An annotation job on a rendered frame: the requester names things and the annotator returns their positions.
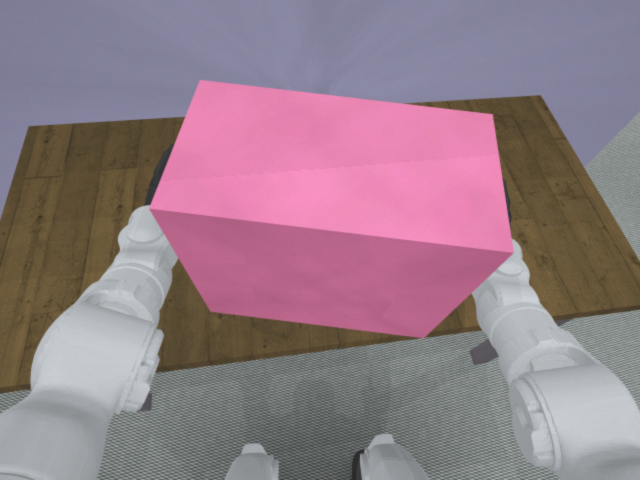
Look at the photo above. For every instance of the robot left thigh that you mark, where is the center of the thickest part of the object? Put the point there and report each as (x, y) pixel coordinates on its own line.
(253, 466)

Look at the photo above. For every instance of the robot right hand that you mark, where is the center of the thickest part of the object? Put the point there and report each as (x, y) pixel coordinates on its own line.
(507, 201)

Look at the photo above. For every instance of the robot left forearm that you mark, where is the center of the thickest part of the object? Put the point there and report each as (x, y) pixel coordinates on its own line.
(136, 283)

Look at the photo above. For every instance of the right robot shin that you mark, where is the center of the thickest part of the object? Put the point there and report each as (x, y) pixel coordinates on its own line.
(381, 439)

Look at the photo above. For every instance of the carton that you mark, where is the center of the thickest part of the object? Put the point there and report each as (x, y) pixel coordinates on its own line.
(333, 211)

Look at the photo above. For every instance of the robot right forearm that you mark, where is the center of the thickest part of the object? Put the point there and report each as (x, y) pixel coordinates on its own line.
(521, 330)

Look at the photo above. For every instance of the robot left hand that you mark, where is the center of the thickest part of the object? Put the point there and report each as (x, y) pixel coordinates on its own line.
(157, 175)

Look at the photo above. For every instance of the left robot upper arm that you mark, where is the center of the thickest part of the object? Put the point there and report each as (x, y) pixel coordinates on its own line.
(101, 362)

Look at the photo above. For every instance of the right robot upper arm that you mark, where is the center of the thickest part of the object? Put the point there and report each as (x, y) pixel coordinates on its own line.
(576, 421)

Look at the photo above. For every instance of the table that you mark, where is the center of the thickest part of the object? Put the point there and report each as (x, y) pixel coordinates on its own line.
(76, 185)

